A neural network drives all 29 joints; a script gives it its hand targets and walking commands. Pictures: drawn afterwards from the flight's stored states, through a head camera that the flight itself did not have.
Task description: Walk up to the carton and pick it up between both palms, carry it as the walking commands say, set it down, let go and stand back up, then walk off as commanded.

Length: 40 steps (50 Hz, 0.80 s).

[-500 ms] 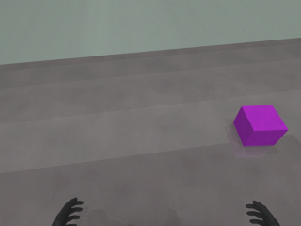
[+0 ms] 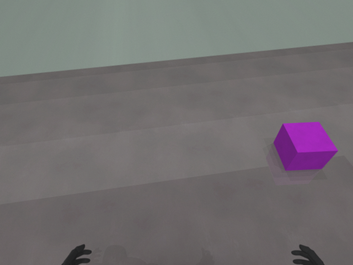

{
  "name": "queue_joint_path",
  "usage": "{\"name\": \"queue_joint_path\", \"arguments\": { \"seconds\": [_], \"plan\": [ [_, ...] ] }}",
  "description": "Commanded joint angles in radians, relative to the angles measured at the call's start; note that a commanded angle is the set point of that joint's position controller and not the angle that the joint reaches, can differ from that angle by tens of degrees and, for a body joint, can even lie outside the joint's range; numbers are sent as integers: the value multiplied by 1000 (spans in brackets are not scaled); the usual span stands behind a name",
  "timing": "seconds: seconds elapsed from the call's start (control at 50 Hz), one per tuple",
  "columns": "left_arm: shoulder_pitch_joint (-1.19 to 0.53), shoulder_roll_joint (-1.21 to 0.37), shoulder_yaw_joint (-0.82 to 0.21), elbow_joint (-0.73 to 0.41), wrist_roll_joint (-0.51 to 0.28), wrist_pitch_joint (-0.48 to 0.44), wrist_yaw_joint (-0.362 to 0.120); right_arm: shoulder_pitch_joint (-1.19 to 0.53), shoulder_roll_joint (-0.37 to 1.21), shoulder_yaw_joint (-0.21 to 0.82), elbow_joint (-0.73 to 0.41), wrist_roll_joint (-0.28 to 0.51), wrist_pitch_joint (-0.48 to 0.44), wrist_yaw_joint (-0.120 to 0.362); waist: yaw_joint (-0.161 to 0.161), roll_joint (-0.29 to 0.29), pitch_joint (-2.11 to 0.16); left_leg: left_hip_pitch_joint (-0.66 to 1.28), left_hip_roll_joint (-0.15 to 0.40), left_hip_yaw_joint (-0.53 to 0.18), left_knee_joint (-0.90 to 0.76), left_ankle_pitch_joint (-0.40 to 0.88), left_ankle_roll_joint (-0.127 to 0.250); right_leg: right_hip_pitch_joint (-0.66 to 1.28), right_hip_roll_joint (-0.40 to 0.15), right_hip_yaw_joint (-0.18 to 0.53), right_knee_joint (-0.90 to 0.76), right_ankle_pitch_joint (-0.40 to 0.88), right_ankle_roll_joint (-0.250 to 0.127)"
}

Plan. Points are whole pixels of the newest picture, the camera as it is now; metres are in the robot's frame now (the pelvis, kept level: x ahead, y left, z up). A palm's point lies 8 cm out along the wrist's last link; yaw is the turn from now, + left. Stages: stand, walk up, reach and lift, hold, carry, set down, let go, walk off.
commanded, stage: stand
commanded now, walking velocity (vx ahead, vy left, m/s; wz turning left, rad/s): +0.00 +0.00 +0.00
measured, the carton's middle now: (302, 146) +0.92 -0.75 -0.64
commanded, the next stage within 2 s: none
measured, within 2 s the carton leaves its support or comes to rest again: neither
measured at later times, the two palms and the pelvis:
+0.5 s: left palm out of the picture +0.11 +0.29 -0.08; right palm out of the picture +0.10 -0.29 -0.09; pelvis +0.00 +0.00 +0.02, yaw +0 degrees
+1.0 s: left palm out of the picture +0.08 +0.30 -0.08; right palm out of the picture +0.09 -0.28 -0.08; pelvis -0.01 +0.01 +0.04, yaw +1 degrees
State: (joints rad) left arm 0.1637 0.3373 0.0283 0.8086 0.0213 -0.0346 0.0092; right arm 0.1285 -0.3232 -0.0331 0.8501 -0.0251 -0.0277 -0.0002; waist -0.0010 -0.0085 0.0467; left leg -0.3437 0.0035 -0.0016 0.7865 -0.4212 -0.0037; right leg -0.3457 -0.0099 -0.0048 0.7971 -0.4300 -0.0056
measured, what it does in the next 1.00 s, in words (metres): stands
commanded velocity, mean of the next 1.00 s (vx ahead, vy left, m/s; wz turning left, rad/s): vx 0.00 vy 0.00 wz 0.00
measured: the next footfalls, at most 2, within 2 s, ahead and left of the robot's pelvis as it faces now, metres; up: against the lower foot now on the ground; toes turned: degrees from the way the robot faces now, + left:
none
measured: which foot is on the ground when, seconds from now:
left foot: down 0.00-1.00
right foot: down 0.00-1.00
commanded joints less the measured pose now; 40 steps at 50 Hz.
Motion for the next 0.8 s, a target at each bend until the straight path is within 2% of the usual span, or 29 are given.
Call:
{"name": "queue_joint_path", "arguments": {
  "seconds": [0.0,0.02,0.04,0.08,0.12,0.16,0.2,0.22,0.24,0.26,0.32,0.34,0.36,0.38,0.4,0.42,0.44,0.48,0.54,0.56,0.58,0.6,0.62,0.64,0.66,0.7,0.72,0.74,0.78],
  "plan": [
    [-56,196,46,-68,-6,-21,5,-39,-214,-48,-61,7,-22,-6,-8,10,-109,67,75,-80,-142,324,64,14,-89,108,-184,328,-76],
    [-73,188,46,-66,-5,-22,5,-62,-187,-40,-61,4,-25,-7,-3,-3,-99,65,87,-102,-167,299,74,20,-84,110,-194,327,-75],
    [-77,218,50,-56,2,-18,7,-56,-198,-42,-59,2,-19,-11,-16,32,-61,61,82,-96,-184,277,66,6,-84,116,-209,305,-75],
    [-55,196,45,-39,-4,-13,8,-79,-192,-36,-47,-5,-18,-13,1,39,-90,54,87,-102,-190,274,70,40,-73,94,-194,290,-68],
    [-43,209,42,-19,-1,-16,10,-48,-218,-41,-22,9,-16,-11,-5,-11,-75,49,81,-90,-179,276,69,62,-92,117,-237,311,-72],
    [-84,216,47,-14,6,-17,9,-63,-210,-42,-20,4,-17,-13,-3,-28,-85,77,83,-97,-202,270,69,56,-94,103,-251,281,-72],
    [-54,196,38,1,-4,-18,4,-58,-226,-46,0,8,-12,-8,2,21,-82,90,76,-91,-220,254,62,53,-99,125,-273,276,-73],
    [-71,191,33,11,-11,-16,6,-55,-201,-35,5,-1,-13,-9,2,2,-83,93,86,-97,-230,278,72,66,-86,104,-254,294,-65],
    [-76,191,33,9,-1,-22,6,-58,-206,-33,20,6,-12,-11,12,-10,-74,93,90,-101,-252,292,65,76,-97,107,-270,309,-65],
    [-96,192,38,14,-8,-14,1,-55,-208,-31,28,9,-18,-9,-3,6,-106,116,95,-91,-254,295,62,92,-89,97,-271,309,-58],
    [-77,193,29,42,-9,-18,7,-65,-212,-25,44,8,-14,-8,2,23,-76,109,94,-87,-278,311,59,106,-98,104,-298,355,-56],
    [-86,201,32,34,-10,-20,8,-51,-212,-28,55,13,-15,-6,-2,-4,-93,118,90,-92,-281,319,55,127,-93,90,-293,366,-57],
    [-82,211,35,45,-11,-15,12,-63,-216,-32,67,15,-12,-6,-3,24,-87,133,84,-83,-285,303,48,115,-104,109,-321,360,-60],
    [-83,211,30,53,-12,-13,7,-58,-215,-31,71,13,-12,-6,-11,-20,-89,146,85,-86,-283,310,54,110,-94,100,-317,348,-53],
    [-105,186,29,57,-10,-14,7,-59,-226,-31,79,4,-14,-8,-3,8,-92,146,93,-92,-303,321,55,114,-89,89,-314,347,-57],
    [-111,191,29,62,-4,-12,9,-69,-233,-33,82,7,-15,-9,-5,-1,-63,126,94,-88,-309,312,52,119,-92,91,-334,363,-50],
    [-103,200,26,75,-6,-14,4,-51,-214,-32,93,8,-12,-6,-13,-35,-87,154,89,-90,-310,287,55,125,-96,93,-347,328,-45],
    [-89,213,28,84,-14,-11,4,-74,-196,-18,94,10,-9,-2,-1,34,-74,154,95,-97,-348,322,48,138,-94,87,-365,334,-45],
    [-130,204,28,99,-5,-14,4,-74,-196,-19,111,11,-7,-11,-8,9,-48,138,98,-97,-377,302,45,149,-101,91,-398,314,-37],
    [-128,204,24,109,-8,-9,1,-68,-207,-22,124,9,-6,-11,-9,33,-33,138,104,-100,-387,313,48,158,-97,88,-396,325,-38],
    [-105,180,21,119,-6,-13,6,-73,-204,-20,125,10,-7,-11,0,15,-43,149,105,-110,-400,280,51,159,-101,90,-416,295,-41],
    [-96,183,19,134,-11,-15,3,-85,-196,-17,122,8,-13,-8,7,42,-29,146,109,-111,-413,280,55,164,-107,92,-422,292,-41],
    [-114,173,20,133,-6,-14,-1,-98,-222,-26,123,9,-14,-6,5,20,-59,163,105,-106,-418,268,48,173,-100,86,-422,289,-36],
    [-106,197,23,142,-9,-8,2,-96,-216,-24,126,9,-8,-4,1,33,-53,159,109,-111,-430,287,47,185,-103,81,-430,303,-38],
    [-111,185,27,145,-6,-9,1,-78,-209,-22,128,7,-10,-5,1,1,-72,172,107,-103,-427,304,44,204,-100,74,-435,312,-33],
    [-108,191,22,146,-16,-13,-2,-86,-208,-19,142,14,-17,-4,3,-17,-61,179,103,-106,-444,305,42,193,-96,73,-461,292,-21],
    [-106,214,25,164,-11,-10,-3,-92,-195,-15,147,8,-11,-2,1,19,-29,178,107,-99,-447,293,36,173,-101,82,-465,280,-20],
    [-110,214,32,164,-7,-10,0,-65,-198,-17,151,13,-10,-5,-9,5,-40,186,111,-101,-449,294,39,180,-103,84,-471,280,-26],
    [-104,190,24,169,-15,-16,-1,-80,-205,-14,152,13,-12,-5,0,-4,-64,187,110,-106,-453,323,36,210,-105,73,-476,297,-20]
  ]
}}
